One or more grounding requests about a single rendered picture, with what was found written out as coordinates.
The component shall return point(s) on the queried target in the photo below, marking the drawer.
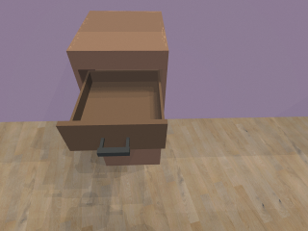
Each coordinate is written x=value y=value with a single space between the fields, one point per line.
x=116 y=105

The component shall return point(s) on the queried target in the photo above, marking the handle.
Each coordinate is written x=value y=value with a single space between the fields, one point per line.
x=113 y=151

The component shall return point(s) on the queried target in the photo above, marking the cabinet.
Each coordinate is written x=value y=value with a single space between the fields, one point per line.
x=122 y=40

